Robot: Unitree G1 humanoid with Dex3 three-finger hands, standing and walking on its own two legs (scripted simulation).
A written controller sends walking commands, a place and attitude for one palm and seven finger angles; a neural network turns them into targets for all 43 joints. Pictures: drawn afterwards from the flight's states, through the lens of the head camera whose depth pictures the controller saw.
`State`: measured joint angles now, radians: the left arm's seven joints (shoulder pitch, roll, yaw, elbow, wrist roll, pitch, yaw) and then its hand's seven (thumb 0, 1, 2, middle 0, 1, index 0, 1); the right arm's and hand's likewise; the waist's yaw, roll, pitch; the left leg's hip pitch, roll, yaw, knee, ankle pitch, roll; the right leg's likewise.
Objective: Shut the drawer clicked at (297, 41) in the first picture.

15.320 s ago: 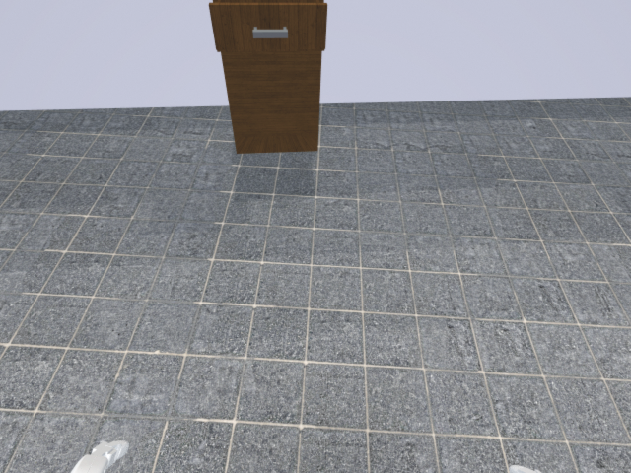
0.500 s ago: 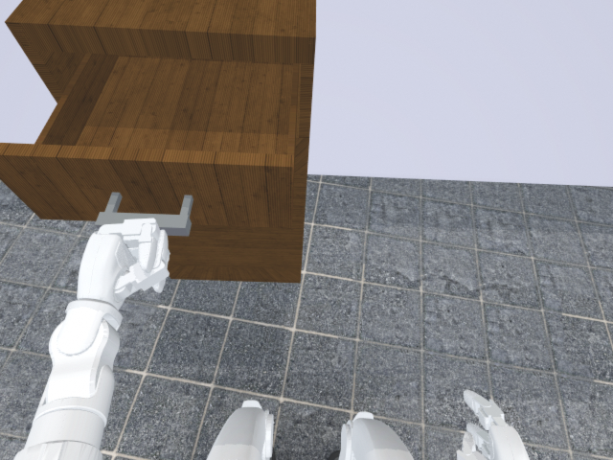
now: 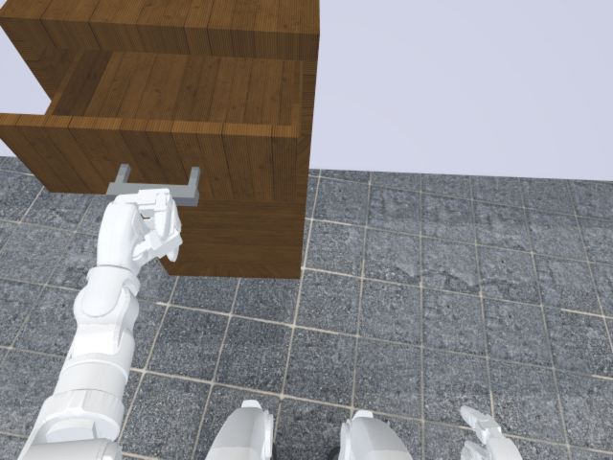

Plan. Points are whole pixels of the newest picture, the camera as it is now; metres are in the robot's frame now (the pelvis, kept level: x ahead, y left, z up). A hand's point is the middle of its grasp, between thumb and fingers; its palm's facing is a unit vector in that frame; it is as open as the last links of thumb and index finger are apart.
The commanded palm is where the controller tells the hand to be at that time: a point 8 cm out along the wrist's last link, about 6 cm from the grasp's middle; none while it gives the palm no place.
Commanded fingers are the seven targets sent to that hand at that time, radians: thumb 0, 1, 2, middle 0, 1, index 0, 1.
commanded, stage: push the drawer shut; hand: left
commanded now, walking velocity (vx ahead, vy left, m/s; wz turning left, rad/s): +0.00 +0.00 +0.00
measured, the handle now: (157, 183) +0.46 +0.22 +0.04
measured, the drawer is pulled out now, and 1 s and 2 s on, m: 0.15 0.03 0.00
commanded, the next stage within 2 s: pull the fist back off the drawer in 1.46 s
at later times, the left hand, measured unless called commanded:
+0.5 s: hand (177, 192) +0.45 +0.19 +0.04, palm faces +0.00 -1.00 -0.05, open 2.9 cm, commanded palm +0.44 +0.24 +0.04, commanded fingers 0.00 0.90 0.90 -1.40 -1.60 -1.40 -1.60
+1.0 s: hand (186, 159) +0.51 +0.19 +0.04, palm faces +0.01 -1.00 -0.04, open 3.0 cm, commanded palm +0.51 +0.22 +0.04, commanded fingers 0.00 0.90 0.90 -1.40 -1.60 -1.40 -1.60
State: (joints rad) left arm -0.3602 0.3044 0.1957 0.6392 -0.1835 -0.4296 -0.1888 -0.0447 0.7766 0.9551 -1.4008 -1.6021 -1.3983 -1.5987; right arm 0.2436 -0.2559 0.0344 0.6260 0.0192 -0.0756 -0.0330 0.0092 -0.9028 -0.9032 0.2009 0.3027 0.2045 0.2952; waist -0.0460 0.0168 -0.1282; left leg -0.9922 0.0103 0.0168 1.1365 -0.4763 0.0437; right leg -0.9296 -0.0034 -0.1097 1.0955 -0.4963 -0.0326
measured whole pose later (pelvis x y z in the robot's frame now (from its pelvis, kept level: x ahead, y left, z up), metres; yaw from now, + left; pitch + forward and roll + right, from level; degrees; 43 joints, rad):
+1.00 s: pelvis -0.01 +0.00 -0.02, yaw -2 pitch +25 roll -4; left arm -0.89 0.52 0.37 1.16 -0.09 -0.45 -0.23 -0.01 0.71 0.92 -1.40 -1.60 -1.40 -1.60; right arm 0.33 -0.27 0.06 0.66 -0.02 0.01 -0.01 0.00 -0.90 -0.90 0.20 0.30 0.20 0.30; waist -0.17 0.02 -0.12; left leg -1.17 0.04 0.00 1.21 -0.48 0.04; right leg -1.10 0.02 -0.12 1.14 -0.48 -0.04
